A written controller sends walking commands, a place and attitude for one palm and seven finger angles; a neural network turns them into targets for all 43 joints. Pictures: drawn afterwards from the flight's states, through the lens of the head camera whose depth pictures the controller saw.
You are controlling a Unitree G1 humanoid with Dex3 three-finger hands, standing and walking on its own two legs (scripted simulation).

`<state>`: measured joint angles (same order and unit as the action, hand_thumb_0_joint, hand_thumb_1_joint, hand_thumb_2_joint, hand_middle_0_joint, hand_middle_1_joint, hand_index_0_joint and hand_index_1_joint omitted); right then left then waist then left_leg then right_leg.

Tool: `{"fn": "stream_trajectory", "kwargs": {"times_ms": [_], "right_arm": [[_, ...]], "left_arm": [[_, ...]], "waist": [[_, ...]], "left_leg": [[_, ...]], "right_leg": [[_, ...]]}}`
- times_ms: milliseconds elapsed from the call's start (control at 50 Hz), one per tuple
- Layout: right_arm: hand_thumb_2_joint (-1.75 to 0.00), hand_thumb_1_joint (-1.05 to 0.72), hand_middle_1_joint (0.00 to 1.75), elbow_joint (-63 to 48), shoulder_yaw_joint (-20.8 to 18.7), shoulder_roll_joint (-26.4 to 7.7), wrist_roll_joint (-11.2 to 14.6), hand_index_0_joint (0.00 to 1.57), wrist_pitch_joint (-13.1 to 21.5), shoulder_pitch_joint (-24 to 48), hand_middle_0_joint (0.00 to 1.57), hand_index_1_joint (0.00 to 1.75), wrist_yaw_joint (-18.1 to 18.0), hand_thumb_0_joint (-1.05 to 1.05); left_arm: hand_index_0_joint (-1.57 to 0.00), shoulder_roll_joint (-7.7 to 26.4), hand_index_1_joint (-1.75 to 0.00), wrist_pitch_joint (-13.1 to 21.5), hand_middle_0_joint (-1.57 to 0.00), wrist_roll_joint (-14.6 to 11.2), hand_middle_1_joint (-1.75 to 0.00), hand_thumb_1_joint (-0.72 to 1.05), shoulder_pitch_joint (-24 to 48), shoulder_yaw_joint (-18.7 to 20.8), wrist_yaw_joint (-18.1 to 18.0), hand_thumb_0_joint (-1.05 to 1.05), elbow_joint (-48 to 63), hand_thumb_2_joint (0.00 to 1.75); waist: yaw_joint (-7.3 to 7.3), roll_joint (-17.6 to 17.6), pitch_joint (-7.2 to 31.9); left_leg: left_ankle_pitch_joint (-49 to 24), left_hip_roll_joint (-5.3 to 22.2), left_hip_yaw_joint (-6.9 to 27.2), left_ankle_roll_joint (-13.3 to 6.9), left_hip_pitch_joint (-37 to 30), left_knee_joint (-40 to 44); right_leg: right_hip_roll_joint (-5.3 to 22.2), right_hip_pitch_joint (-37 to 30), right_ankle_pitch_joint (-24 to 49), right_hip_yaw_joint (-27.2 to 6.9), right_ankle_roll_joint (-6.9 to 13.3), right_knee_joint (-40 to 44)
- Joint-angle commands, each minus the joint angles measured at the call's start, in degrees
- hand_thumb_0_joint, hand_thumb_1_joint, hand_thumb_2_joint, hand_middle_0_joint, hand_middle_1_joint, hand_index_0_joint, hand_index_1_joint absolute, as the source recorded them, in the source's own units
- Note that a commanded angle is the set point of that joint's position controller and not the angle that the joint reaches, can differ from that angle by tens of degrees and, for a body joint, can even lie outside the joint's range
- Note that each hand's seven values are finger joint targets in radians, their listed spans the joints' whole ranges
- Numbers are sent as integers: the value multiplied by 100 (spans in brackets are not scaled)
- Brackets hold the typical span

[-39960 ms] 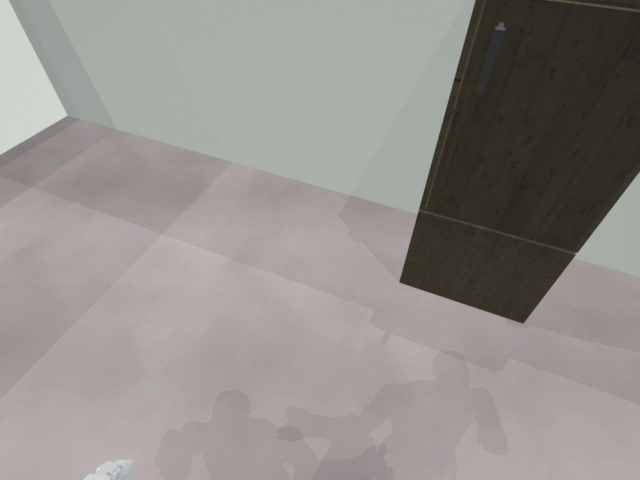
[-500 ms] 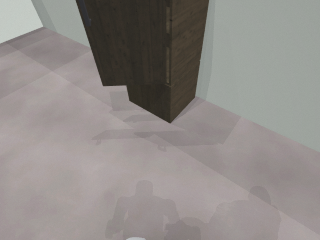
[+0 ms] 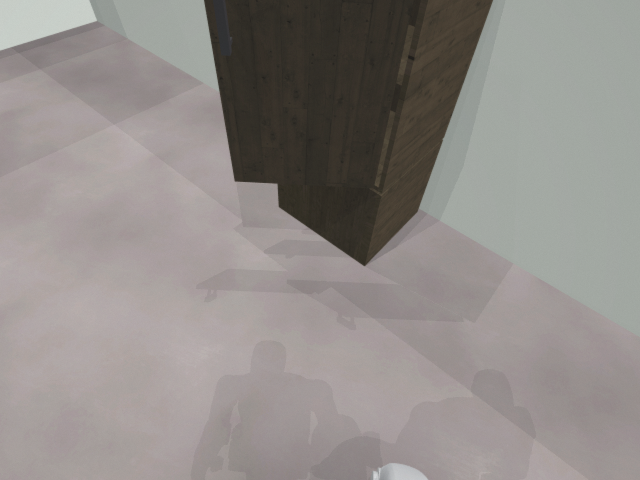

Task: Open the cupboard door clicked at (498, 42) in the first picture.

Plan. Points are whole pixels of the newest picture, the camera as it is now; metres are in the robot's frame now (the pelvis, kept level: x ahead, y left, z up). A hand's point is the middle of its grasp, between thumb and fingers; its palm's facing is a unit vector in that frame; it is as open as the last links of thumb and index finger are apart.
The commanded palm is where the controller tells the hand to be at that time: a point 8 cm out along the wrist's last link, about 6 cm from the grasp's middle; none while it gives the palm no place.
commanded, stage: take the last steps up to it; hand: left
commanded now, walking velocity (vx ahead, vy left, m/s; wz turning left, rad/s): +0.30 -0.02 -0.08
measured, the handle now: (223, 16) +0.91 +0.27 +0.14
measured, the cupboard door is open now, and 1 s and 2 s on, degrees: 39 39 39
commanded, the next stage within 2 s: come to a stop and stand still in 0.72 s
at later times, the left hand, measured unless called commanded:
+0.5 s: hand (260, 374) +0.29 +0.12 -0.16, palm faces -0.05 -0.99 -0.14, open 7.4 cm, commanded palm none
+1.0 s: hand (234, 350) +0.34 +0.17 -0.18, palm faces +0.03 -0.99 -0.15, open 7.3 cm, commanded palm none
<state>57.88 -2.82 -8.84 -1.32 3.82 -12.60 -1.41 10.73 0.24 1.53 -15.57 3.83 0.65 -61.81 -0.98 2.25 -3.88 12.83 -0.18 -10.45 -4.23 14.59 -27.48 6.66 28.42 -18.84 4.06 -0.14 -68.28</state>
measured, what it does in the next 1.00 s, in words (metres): walks ahead: right foot, then left foot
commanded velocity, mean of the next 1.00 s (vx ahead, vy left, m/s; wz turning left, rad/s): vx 0.13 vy -0.03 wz -0.01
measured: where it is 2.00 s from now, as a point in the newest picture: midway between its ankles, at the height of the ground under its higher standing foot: (324, 446)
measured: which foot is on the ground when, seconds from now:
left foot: down 0.00-0.40, up 0.42-0.74, down 0.76-1.00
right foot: up 0.00-0.38, down 0.40-0.78, up 0.80-1.00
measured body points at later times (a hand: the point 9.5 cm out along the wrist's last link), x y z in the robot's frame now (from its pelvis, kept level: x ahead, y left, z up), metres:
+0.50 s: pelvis +0.18 -0.04 -0.01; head +0.21 -0.04 +0.44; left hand +0.30 +0.17 -0.15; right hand +0.06 -0.23 -0.16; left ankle +0.08 +0.08 -0.66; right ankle +0.20 -0.13 -0.74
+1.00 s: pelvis +0.32 +0.00 +0.00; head +0.36 +0.02 +0.45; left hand +0.34 +0.22 -0.16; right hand +0.38 -0.23 -0.14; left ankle +0.34 +0.09 -0.74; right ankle +0.30 -0.14 -0.69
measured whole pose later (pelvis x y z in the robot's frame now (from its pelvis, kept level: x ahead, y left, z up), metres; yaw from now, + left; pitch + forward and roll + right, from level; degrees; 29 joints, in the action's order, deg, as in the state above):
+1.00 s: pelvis +0.32 +0.00 +0.00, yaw -2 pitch +0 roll +0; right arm 59.3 -1.5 -8.9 -1.2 1.7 -9.5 -3.1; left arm 8.7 -1.0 0.7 -13.5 2.2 -0.7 -62.3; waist -1.2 1.5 -4.6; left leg 12.5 1.3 -8.4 -3.0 14.3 -26.7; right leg 3.9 21.9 -23.1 2.8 -1.7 -48.8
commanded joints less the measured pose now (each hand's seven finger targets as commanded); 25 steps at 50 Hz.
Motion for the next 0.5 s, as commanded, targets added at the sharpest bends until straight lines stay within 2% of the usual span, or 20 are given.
{"fn": "stream_trajectory", "kwargs": {"times_ms": [0,60,140,240,280,300,320,340,360,380,400,420,440,460,480], "right_arm": [[-90,-90,30,123,-97,-659,-10,20,107,-860,20,30,-6,0],[-90,-90,30,209,-77,-639,-4,20,115,-1016,20,30,2,0],[-90,-90,30,393,-27,-575,-17,20,106,-1353,20,30,-1,0],[-90,-90,30,630,4,-585,-76,20,44,-1782,20,30,-4,0],[-90,-90,30,679,2,-618,-98,20,21,-1816,20,30,-5,0],[-90,-90,30,706,7,-625,-101,20,10,-1835,20,30,-8,0],[-90,-90,30,735,10,-611,-90,20,0,-1807,20,30,-2,0],[-90,-90,30,734,25,-625,-52,20,-1,-1724,20,30,-1,0],[-90,-90,30,656,17,-601,25,20,31,-1523,20,30,23,0],[-90,-90,30,466,24,-397,110,20,64,-1458,20,30,51,0],[-90,-90,30,360,27,-417,135,20,24,-1274,20,30,44,0],[-90,-90,30,203,-7,-446,113,20,-20,-843,20,30,47,0],[-90,-90,30,186,-15,-267,94,20,-41,-518,20,30,58,0],[-90,-90,30,199,-9,-168,73,20,-103,-489,20,30,67,0],[-90,-90,30,243,4,-71,40,20,-173,-663,20,30,79,0]], "left_arm": [[-20,46,-30,32,-20,7,-30,90,-98,18,16,0,386,90],[-20,81,-30,24,-20,8,-30,90,280,34,37,0,550,90],[-20,81,-30,49,-20,5,-30,90,868,-8,49,0,769,90],[-20,49,-30,92,-20,-6,-30,90,1441,-70,49,0,955,90],[-20,58,-30,112,-20,-9,-30,90,1461,-65,52,0,989,90],[-20,69,-30,127,-20,-5,-30,90,1412,-64,55,0,968,90],[-20,140,-30,165,-20,0,-30,90,1127,-41,52,0,883,90],[-20,234,-30,217,-20,3,-30,90,534,-2,44,0,690,90],[-20,490,-30,287,-20,13,-30,90,-320,94,10,0,409,90],[-20,1020,-30,350,-20,23,-30,90,-1268,254,-66,0,137,90],[-20,1248,-30,340,-20,-91,-30,90,-1452,265,-88,0,34,90],[-20,1097,-30,298,-20,-110,-30,90,-1117,252,-153,0,123,90],[-20,827,-30,303,-20,-84,-30,90,-718,188,-193,0,196,90],[-20,623,-30,313,-20,-95,-30,90,-388,101,-191,0,244,90],[-20,413,-30,346,-20,-89,-30,90,-171,32,-188,0,294,90]], "waist": [[53,-430,78],[80,-274,-34],[233,-442,-141],[447,-541,-327],[449,-614,-284],[427,-685,-240],[271,-622,-69],[-8,-527,254],[-383,-322,768],[-661,781,1429],[-625,937,1395],[-577,351,831],[-429,298,347],[-198,112,78],[17,227,19]], "left_leg": [[-281,1793,1496,-510,-518,2016],[-447,1770,1343,-523,-726,2120],[-1302,1717,1111,-509,-1183,1951],[-2019,1737,931,-446,-1420,1592],[-2087,1735,861,-420,-1402,1403],[-2205,1679,811,-381,-1376,1233],[-2621,1578,679,-293,-1379,799],[-3046,1396,503,-139,-1185,82],[-2955,1118,278,69,-299,-981],[-1005,420,-176,366,1197,-2485],[2218,66,229,460,1904,-4109],[2002,365,874,381,2252,-4398],[1601,592,978,406,2331,-4346],[1270,708,1023,467,2132,-4116],[1058,778,996,517,1793,-3797]], "right_leg": [[235,681,658,-421,-80,396],[197,806,977,-407,-104,1014],[113,846,1077,-226,-81,1885],[-75,514,778,51,64,2749],[-190,143,576,178,132,3043],[-287,-112,502,268,170,3220],[-420,-583,532,383,220,3547],[-547,-1537,862,460,300,3932],[-223,-3093,1326,-35,543,3954],[1166,-4635,2167,-1801,1109,4178],[2046,-4604,2825,-2777,1670,4770],[1940,-4024,2559,-2441,1684,4938],[1708,-3270,2487,-2114,1471,5062],[1512,-2661,2402,-1614,1238,5264],[1349,-2161,2237,-1164,1065,5452]]}}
